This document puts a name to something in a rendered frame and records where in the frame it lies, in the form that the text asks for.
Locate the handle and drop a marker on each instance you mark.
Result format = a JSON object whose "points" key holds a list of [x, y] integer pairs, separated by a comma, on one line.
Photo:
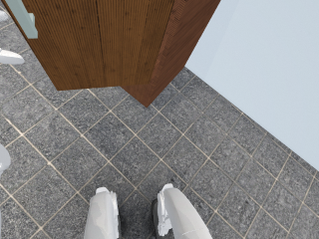
{"points": [[25, 19]]}

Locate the robot right thigh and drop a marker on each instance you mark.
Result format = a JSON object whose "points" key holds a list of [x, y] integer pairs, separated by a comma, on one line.
{"points": [[184, 219]]}

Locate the right robot foot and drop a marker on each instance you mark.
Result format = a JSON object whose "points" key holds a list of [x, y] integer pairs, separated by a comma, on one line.
{"points": [[155, 219]]}

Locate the left robot hand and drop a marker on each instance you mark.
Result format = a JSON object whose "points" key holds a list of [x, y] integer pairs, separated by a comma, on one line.
{"points": [[8, 57]]}

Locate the robot left upper arm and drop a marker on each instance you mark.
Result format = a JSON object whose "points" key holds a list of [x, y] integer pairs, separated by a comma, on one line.
{"points": [[5, 162]]}

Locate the cupboard door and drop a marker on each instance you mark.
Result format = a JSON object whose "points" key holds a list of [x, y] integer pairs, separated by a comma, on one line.
{"points": [[89, 44]]}

